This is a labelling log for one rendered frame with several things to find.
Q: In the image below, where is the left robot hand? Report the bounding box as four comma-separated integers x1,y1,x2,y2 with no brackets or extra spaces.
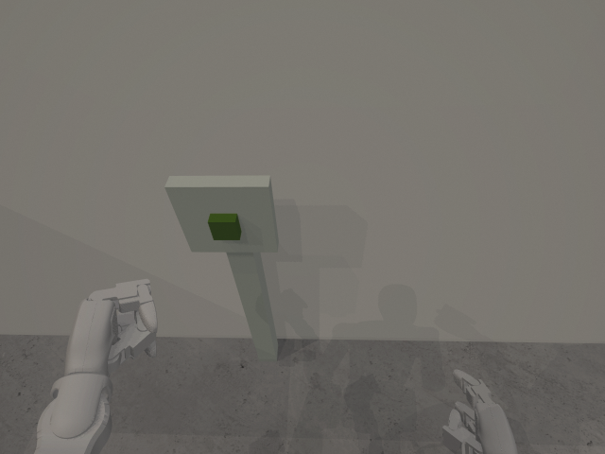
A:
64,279,157,377

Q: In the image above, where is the button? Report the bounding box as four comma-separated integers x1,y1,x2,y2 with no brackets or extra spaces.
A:
208,214,241,240

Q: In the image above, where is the left robot forearm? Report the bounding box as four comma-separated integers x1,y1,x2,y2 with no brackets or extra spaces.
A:
34,372,112,454

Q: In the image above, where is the panel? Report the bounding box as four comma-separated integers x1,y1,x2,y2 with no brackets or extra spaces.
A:
164,176,279,361

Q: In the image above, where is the right robot hand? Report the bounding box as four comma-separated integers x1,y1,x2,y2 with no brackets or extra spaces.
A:
442,369,518,454

